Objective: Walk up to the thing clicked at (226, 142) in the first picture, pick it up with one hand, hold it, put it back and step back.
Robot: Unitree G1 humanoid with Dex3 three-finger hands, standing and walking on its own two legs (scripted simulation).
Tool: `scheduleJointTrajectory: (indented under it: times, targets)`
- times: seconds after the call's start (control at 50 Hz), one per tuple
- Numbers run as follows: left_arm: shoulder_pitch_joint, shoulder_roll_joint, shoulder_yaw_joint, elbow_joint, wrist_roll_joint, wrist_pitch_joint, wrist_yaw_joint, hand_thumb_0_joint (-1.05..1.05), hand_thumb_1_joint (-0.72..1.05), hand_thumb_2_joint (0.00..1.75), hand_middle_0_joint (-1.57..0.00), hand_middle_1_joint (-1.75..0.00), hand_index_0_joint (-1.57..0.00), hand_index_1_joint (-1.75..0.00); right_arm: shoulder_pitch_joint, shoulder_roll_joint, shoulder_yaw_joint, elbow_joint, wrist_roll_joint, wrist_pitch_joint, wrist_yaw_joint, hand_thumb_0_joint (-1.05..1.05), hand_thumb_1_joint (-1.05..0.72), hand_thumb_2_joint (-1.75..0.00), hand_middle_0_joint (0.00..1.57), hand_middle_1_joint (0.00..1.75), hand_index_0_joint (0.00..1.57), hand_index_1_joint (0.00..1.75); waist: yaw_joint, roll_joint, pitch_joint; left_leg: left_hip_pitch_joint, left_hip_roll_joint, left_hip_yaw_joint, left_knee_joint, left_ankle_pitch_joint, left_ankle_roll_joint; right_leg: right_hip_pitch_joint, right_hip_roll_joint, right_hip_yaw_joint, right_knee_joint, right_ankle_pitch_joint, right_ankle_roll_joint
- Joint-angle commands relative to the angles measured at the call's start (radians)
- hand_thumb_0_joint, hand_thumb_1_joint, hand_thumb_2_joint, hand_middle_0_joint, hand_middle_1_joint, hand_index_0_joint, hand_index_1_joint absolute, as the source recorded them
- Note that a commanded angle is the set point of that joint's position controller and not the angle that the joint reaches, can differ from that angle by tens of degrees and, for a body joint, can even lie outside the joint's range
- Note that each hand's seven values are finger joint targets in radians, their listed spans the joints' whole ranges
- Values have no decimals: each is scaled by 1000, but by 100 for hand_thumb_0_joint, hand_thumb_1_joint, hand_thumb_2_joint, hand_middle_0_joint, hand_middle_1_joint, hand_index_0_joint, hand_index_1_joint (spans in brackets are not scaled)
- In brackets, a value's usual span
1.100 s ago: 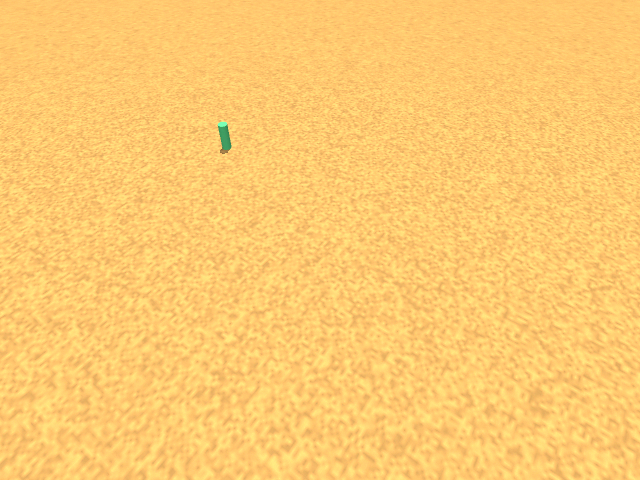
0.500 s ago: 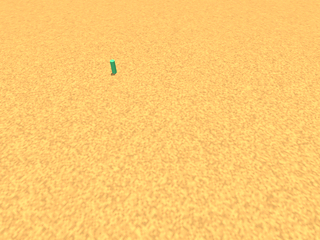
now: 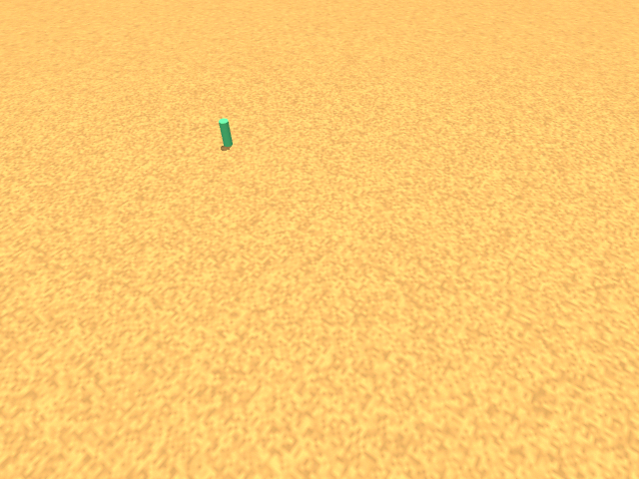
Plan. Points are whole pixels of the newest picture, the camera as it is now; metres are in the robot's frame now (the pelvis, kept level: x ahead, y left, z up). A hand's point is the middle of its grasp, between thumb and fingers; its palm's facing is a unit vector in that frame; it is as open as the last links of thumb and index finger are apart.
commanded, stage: stand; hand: left
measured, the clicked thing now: (225, 132) +1.89 +0.49 -0.71
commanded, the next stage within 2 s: walk up in 0.02 s
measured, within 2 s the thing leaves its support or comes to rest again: neither
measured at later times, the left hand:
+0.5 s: hand out of the picture +0.15 +0.40 -0.18, palm faces +0.07 -0.93 -0.36, open 7.4 cm
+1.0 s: hand (137, 265) +0.53 +0.37 -0.13, palm faces +0.12 -0.93 -0.35, open 7.4 cm
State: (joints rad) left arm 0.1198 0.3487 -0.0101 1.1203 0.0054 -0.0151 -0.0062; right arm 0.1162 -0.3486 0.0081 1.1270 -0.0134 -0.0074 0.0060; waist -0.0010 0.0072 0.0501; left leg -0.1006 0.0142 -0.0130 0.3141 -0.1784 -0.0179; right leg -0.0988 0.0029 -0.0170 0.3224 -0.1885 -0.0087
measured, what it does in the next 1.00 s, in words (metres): walks ahead: left foot, then right foot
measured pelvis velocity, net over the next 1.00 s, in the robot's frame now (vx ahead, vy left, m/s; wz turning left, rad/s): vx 0.42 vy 0.10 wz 0.17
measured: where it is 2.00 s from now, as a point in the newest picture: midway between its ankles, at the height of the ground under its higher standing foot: (272, 275)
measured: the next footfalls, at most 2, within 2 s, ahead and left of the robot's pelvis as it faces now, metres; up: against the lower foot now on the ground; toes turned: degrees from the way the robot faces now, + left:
left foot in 0.38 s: +0.20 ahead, +0.22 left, +0.00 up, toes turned +12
right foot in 0.86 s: +0.54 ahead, +0.00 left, +0.00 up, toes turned +3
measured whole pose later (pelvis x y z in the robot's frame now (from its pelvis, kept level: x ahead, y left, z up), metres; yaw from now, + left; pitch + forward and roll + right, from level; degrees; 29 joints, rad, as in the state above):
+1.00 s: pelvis +0.42 +0.10 -0.02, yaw +10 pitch -2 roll -1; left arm 0.12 0.37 0.05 0.87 -0.01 -0.09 -0.07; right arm 0.31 -0.42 -0.05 0.95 0.00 -0.06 0.04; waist -0.02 0.05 0.09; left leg -0.31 0.04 -0.02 1.16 -0.38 0.04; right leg -0.32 -0.03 -0.12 0.58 -0.22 -0.04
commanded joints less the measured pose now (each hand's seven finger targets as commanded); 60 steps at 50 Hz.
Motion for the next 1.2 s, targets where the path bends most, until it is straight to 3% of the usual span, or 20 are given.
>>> scheduleJointTrajectory:
  times: [0.0, 0.04, 0.08, 0.2, 0.28, 0.34, 0.36, 0.38, 0.4, 0.46, 0.5, 0.6, 0.76, 0.82, 0.84, 0.86, 0.88, 0.92, 0.98, 1.18]
  targets:
    - [32, 348, 127, -106, 17, -42, -19, 0, 90, 90, -20, -30, -20, -30, 10, -315, -116, -118, -8, -41, 17, 0, -90, -90, 20, 30, 20, 30, 24, -8, -187, -65, 82, -118, 65, -423, 121, 74, -97, 77, 59, -379, -52]
    - [71, 343, 143, -107, 31, -51, -36, 0, 90, 90, -20, -30, -20, -30, -113, -290, -120, -172, -22, -39, 44, 0, -90, -90, 20, 30, 20, 30, 82, -24, 8, -436, 62, -97, 183, -490, 106, 57, -196, 234, -2, -633, -116]
    - [137, 386, 159, -128, 41, -71, -32, 0, 90, 90, -20, -30, -20, -30, -206, -218, -108, -231, -31, -46, 53, 0, -90, -90, 20, 30, 20, 30, 153, -179, 72, -707, 50, -13, 529, -275, 54, 171, -463, 521, -252, -626, -253]
    - [-8, 375, 154, -219, 31, -83, -39, 0, 90, 90, -20, -30, -20, -30, -43, -275, -143, -214, -17, -42, 98, 0, -90, -90, 20, 30, 20, 30, 25, -182, 31, -475, 114, -20, 454, -164, 7, 37, -299, 172, -242, -451, -180]
    - [-3, 394, 153, -227, 31, -76, -54, 0, 90, 90, -20, -30, -20, -30, -20, -253, -148, -223, -14, -43, 112, 0, -90, -90, 20, 30, 20, 30, 8, -146, 49, -223, 89, 61, 315, -40, 10, -178, -268, 43, -180, -398, -163]
    - [-7, 352, 133, -222, 33, -64, -56, 0, 90, 90, -20, -30, -20, -30, 160, -294, -174, -164, -15, -56, 93, 0, -90, -90, 20, 30, 20, 30, -83, 0, -14, 92, 20, 143, 249, -64, 36, -324, -207, -67, 97, -357, -140]
    - [29, 298, 113, -223, 40, -62, -59, 0, 90, 90, -20, -30, -20, -30, 317, -346, -199, -121, -18, -63, 75, 0, -90, -90, 20, 30, 20, 30, -157, 159, -101, 312, 14, 77, 209, -211, 81, -417, -151, -113, 454, -165, -112]
    - [50, 199, 88, -250, 17, -63, -62, 0, 90, 90, -20, -30, -20, -30, 409, -456, -217, -131, -31, -75, 55, 0, -90, -90, 20, 30, 20, 30, -179, 442, -112, 372, 282, -462, -61, -597, 175, -673, 19, -109, 834, -362, -51]
    - [-9, 296, 98, -263, 14, -67, -50, 0, 90, 90, -20, -30, -20, -30, 321, -523, -222, -180, 12, -78, 59, 0, -90, -90, 20, 30, 20, 30, -156, 301, -92, 207, 425, -797, -234, -729, 272, -654, -9, 79, 913, -364, -65]
    - [81, 343, 99, -196, -17, -66, -56, 0, 90, 90, -20, -30, -20, -30, 125, -379, -171, -241, 9, -92, 39, 0, -90, -90, 20, 30, 20, 30, -20, 86, -12, 82, 292, -350, -115, -396, 195, -594, -130, 130, 829, -122, -40]
    - [105, 335, 107, -180, -6, -54, -68, 0, 90, 90, -20, -30, -20, -30, 136, -333, -147, -242, 18, -104, 36, 0, -90, -90, 20, 30, 20, 30, -7, 97, 16, -24, 260, -216, -157, -247, 178, -508, -146, 96, 730, -71, -3]
    - [7, 310, 115, -239, 8, -39, -98, 0, 90, 90, -20, -30, -20, -30, 153, -338, -148, -261, 11, -120, 39, 0, -90, -90, 20, 30, 20, 30, -20, 103, 93, -35, 238, -117, -230, -231, 206, -543, -154, 38, 523, 47, 28]
    - [-148, 232, 109, -302, 4, -47, -103, 0, 90, 90, -20, -30, -20, -30, 226, -347, -155, -267, 6, -112, 25, 0, -90, -90, 20, 30, 20, 30, -42, 75, 5, 55, 220, -5, -80, 237, 168, -314, -79, -70, 237, 136, -37]
    - [95, 268, 142, -239, 5, -51, -79, 0, 90, 90, -20, -30, -20, -30, 227, -322, -145, -285, -6, -102, 15, 0, -90, -90, 20, 30, 20, 30, 84, -11, -135, 5, 161, 66, 335, 432, 132, 29, -17, -101, 189, 34, -73]
    - [243, 327, 169, -211, 15, -58, -64, 0, 90, 90, -20, -30, -20, -30, 265, -268, -125, -292, -6, -99, 18, 0, -90, -90, 20, 30, 20, 30, 137, -124, -240, -165, 93, 96, 622, 243, 106, 262, -98, 28, 172, -90, -97]
    - [296, 421, 190, -223, 20, -69, -54, 0, 90, 90, -20, -30, -20, -30, 325, -193, -101, -322, 18, -101, 19, 0, -90, -90, 20, 30, 20, 30, 124, -329, -289, -478, -52, 95, 873, -274, 69, 474, -401, 515, 54, -256, -194]
    - [253, 434, 191, -246, -4, -70, -48, 0, 90, 90, -20, -30, -20, -30, 274, -292, -123, -306, 16, -102, 6, 0, -90, -90, 20, 30, 20, 30, 135, -233, -251, -576, -13, -7, 980, -327, 73, 414, -475, 687, -25, -248, -289]
    - [168, 364, 164, -268, -20, -76, -38, 0, 90, 90, -20, -30, -20, -30, 199, -298, -119, -283, 26, -107, 13, 0, -90, -90, 20, 30, 20, 30, 99, -99, -108, -530, 46, -78, 993, -190, 75, 176, -389, 427, -35, 13, -273]
    - [84, 305, 141, -288, -11, -89, -37, 0, 90, 90, -20, -30, -20, -30, 256, -271, -117, -257, 12, -86, 37, 0, -90, -90, 20, 30, 20, 30, 11, -139, -13, -427, 98, -51, 785, -118, 59, -64, -275, 194, -79, 3, -204]
    - [137, 338, 141, -319, 6, -97, -61, 0, 90, 90, -20, -30, -20, -30, 29, -231, -132, -322, -6, -88, 80, 0, -90, -90, 20, 30, 20, 30, 50, -94, 17, -272, 80, 87, 269, 115, 15, -140, -226, 33, -74, -86, -182]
